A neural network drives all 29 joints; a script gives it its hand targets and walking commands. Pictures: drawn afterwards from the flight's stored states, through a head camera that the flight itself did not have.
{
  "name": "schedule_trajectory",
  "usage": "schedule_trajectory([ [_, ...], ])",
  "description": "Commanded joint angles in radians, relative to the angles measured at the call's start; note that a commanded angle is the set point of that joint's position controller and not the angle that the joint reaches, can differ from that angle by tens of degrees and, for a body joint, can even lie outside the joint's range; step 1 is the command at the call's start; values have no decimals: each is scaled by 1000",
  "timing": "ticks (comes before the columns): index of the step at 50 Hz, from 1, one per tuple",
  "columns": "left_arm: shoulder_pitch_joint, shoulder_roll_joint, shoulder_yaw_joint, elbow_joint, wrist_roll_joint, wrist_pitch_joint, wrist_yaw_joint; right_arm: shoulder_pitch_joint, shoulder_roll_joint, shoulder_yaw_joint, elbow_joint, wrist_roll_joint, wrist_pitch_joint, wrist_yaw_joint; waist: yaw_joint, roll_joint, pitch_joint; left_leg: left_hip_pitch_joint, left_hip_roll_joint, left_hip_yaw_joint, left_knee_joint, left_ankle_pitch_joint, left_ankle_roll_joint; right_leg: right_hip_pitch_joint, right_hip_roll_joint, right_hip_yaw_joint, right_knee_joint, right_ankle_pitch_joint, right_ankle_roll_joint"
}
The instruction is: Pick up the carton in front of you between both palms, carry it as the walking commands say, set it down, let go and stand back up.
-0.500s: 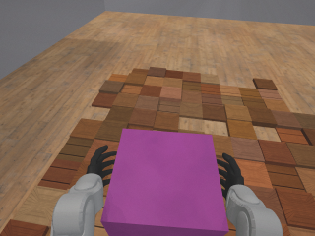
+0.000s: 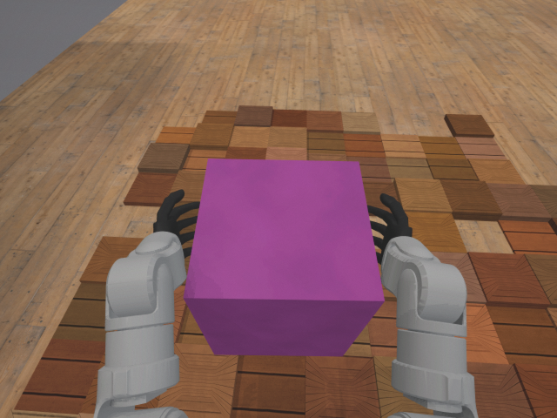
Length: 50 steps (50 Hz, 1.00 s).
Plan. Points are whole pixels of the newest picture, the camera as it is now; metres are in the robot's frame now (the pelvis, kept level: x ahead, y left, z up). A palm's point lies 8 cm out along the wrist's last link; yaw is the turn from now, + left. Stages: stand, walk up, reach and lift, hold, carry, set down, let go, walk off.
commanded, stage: carry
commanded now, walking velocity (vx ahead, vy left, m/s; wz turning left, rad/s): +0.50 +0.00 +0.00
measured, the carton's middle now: (280, 265) +0.34 -0.01 +0.04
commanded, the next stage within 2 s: none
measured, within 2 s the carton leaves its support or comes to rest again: neither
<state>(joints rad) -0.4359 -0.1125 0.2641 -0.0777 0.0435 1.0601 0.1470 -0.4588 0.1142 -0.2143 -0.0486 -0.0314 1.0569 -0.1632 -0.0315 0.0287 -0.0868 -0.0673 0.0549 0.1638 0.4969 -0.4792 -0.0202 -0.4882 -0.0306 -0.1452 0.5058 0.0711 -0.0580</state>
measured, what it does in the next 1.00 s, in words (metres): walks ahead: left foot, then right foot 0.04 m higher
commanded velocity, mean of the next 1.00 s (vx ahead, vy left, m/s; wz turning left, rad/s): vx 0.50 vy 0.00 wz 0.00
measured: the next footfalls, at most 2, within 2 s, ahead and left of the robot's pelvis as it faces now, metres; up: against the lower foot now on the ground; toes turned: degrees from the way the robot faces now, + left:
left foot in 0.38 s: +0.43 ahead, +0.08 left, -0.03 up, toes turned +7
right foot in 0.78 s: +0.73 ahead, -0.13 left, +0.01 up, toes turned -6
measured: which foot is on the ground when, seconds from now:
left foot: down 0.00-0.04, up 0.06-0.36, down 0.38-0.84, up 0.86-1.00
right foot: down 0.00-0.40, up 0.42-0.76, down 0.78-1.00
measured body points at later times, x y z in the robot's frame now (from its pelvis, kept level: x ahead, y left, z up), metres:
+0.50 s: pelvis +0.35 +0.01 -0.03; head +0.36 +0.01 +0.42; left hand +0.67 +0.15 +0.07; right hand +0.66 -0.15 +0.08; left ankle +0.39 +0.07 -0.76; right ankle +0.17 -0.09 -0.65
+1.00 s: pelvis +0.65 -0.04 +0.01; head +0.72 -0.04 +0.45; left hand +0.98 +0.15 +0.08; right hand +1.01 -0.16 +0.08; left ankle +0.62 +0.07 -0.66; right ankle +0.68 -0.12 -0.73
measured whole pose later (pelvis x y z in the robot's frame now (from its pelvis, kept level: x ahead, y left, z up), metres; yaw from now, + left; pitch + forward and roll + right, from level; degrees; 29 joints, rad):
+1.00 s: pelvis +0.65 -0.04 +0.01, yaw +1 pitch +6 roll -1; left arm -0.38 -0.13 0.21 -0.16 0.00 1.00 0.17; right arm -0.37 0.15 -0.25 -0.20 -0.02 1.02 -0.14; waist 0.09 0.02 0.03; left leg -0.57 0.01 0.01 1.05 -0.42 0.03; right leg -0.38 0.01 -0.13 0.46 -0.40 -0.08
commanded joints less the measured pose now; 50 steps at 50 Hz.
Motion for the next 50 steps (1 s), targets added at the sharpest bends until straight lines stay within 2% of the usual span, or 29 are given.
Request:
schedule_trajectory([
  [1, -459, -701, -572, 6, -135, -4, -11, -513, 738, 602, -89, 170, 6, 19, 63, -165, -375, -265, 2, 25, 437, 551, 11, 642, -103, 212, -71, -55, -70],
  [2, -453, -714, -571, 10, -138, -10, -12, -535, 754, 610, -108, 177, 7, 22, 88, -395, -378, -508, -96, -21, 667, 53, -6, 778, -258, 491, -89, 191, -151],
  [3, -462, -732, -583, -24, -152, -12, -19, -549, 790, 626, -110, 189, 1, 25, 91, -343, -388, -648, -96, -107, 804, -72, 18, 836, -307, 529, -91, 227, -198],
  [5, -553, -813, -663, -123, -217, -32, -41, -560, 835, 633, -133, 197, -18, 36, 90, -122, -345, -697, -18, -166, 699, 27, 53, 763, -288, 454, -105, 207, -159],
  [6, -596, -841, -696, -162, -247, -43, -52, -551, 851, 640, -135, 197, -28, 41, 86, -101, -337, -674, 1, -171, 617, 66, 54, 729, -274, 413, -116, 212, -136],
  [11, -476, -846, -784, -232, -301, -66, -83, -343, 816, 647, -182, 130, -58, 38, 97, -151, -350, -633, -22, -110, 327, 213, 30, 731, -231, 270, -142, 267, -140],
  [16, -328, -784, -812, -295, -299, -32, -87, -208, 760, 671, -293, 127, -30, 49, 101, -151, -258, -427, -70, -31, -66, 588, 37, 620, -128, 105, -123, 311, -69],
  [18, -309, -749, -812, -316, -293, -10, -76, -189, 713, 665, -323, 141, -9, 51, 77, -139, -250, -264, -75, -9, -135, 688, 62, 557, -119, 72, -54, 326, -46],
  [20, -315, -686, -799, -332, -279, 15, -61, -162, 644, 644, -327, 145, 16, 45, -24, -62, -309, 65, -79, 44, -134, 698, 61, 406, -61, -20, 223, 259, 2],
  [21, -345, -667, -788, -347, -275, 30, -51, -179, 619, 626, -321, 144, 27, 38, -48, 125, -379, 352, 140, -211, -22, 1008, 130, 142, -5, 3, 502, -156, 44],
  [22, -328, -636, -773, -315, -272, 46, -37, -155, 583, 610, -292, 148, 43, 29, -27, 210, -362, 498, 273, -420, 53, 1273, 176, -95, 57, 82, 699, -617, 51],
  [23, -260, -626, -741, -304, -263, 54, -26, -167, 555, 620, -307, 162, 47, 19, -48, 267, -426, 553, 367, -617, -43, 945, 342, -296, 83, 123, 909, -656, 56],
  [24, -287, -625, -716, -320, -251, 56, -16, -186, 590, 638, -316, 188, 48, 21, -53, 168, -406, 484, 347, -628, -96, 702, 346, -368, 22, 158, 947, -594, 32],
  [26, -312, -652, -673, -311, -210, 51, -8, -306, 665, 693, -366, 245, 45, 42, -42, 5, -328, 281, 299, -522, -133, 642, 289, -336, -28, 162, 867, -507, 25],
  [28, -319, -660, -646, -263, -165, 36, -8, -402, 711, 735, -365, 291, 32, 66, -22, 7, -295, 135, 268, -438, -192, 497, 248, -267, -47, 139, 783, -460, 29],
  [30, -339, -654, -634, -217, -120, 18, -3, -459, 717, 741, -315, 304, 13, 79, -16, 56, -267, 102, 241, -374, -222, 467, 243, -290, -51, 109, 711, -414, 38],
  [33, -384, -638, -620, -161, -88, -5, 8, -479, 704, 708, -218, 284, -12, 72, -28, 63, -203, 77, 185, -252, -241, 579, 226, -287, -52, 57, 472, -315, 46],
  [35, -391, -640, -614, -128, -85, -14, 12, -460, 700, 673, -164, 258, -22, 59, -34, 105, -183, 45, 134, -154, -211, 696, 195, -173, -6, -12, 293, -223, 34],
  [38, -410, -656, -618, -100, -109, -16, 10, -415, 694, 624, -104, 212, -25, 41, -27, 146, -185, 69, 132, -102, -143, 939, 159, -42, 56, -85, 117, -205, 7],
  [39, -409, -660, -620, -84, -115, -16, 7, -407, 691, 612, -94, 196, -24, 36, -4, 153, -215, 62, 139, -69, -59, 1069, 132, 71, 72, -83, 95, -129, -5],
  [40, -424, -669, -624, -61, -121, -20, 7, -405, 698, 607, -90, 182, -21, 33, 22, 71, -296, 57, 82, 9, 133, 1156, 88, 245, 121, -134, 19, -110, -13],
  [41, -428, -686, -631, -53, -129, -29, 4, -417, 707, 604, -103, 177, -24, 33, 56, -30, -415, -144, 63, 2, 373, 1029, 43, 563, 56, -51, 27, -16, -71],
  [42, -399, -715, -634, -51, -141, -39, 1, -428, 711, 606, -130, 182, -27, 34, 137, -195, -506, -412, -6, -26, 656, 653, -2, 812, -100, 245, -54, -125, -158],
  [43, -400, -746, -652, -76, -164, -45, -6, -443, 744, 616, -166, 188, -33, 37, 137, -353, -522, -640, -123, -89, 903, -8, -23, 889, -280, 568, -112, 40, -253],
  [44, -423, -776, -686, -115, -201, -44, -15, -457, 751, 612, -164, 188, -45, 34, 130, -153, -495, -695, -80, -205, 981, -13, 19, 844, -279, 566, -105, 51, -248],
  [45, -505, -804, -727, -171, -240, -56, -23, -453, 765, 593, -177, 179, -53, 33, 136, -82, -455, -716, -37, -226, 902, 13, 44, 783, -294, 533, -79, 59, -223],
  [46, -565, -832, -761, -211, -277, -66, -34, -460, 768, 591, -188, 169, -59, 32, 111, -33, -424, -705, -4, -229, 799, 33, 61, 713, -276, 496, -99, -46, -177],
  [48, -627, -842, -807, -261, -336, -79, -52, -439, 748, 579, -197, 139, -69, 26, 93, -40, -390, -599, -11, -186, 563, 51, 55, 580, -237, 384, -159, -218, -134],
  [50, -610, -813, -814, -266, -358, -81, -63, -431, 714, 586, -222, 119, -72, 17, 97, -118, -371, -526, -40, -141, 340, 59, 42, 528, -209, 289, -160, -190, -135],
])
